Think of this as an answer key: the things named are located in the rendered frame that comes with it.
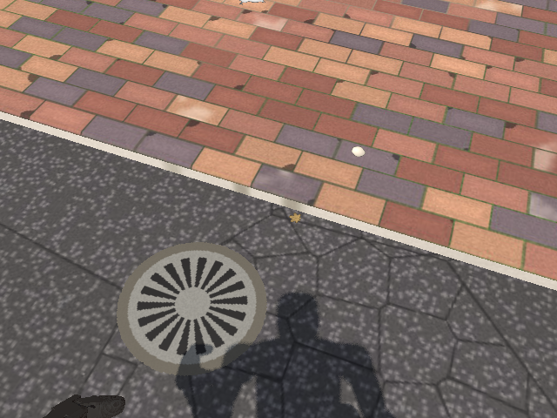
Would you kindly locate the left robot hand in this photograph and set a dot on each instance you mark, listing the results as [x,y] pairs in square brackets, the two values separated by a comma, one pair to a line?
[102,406]

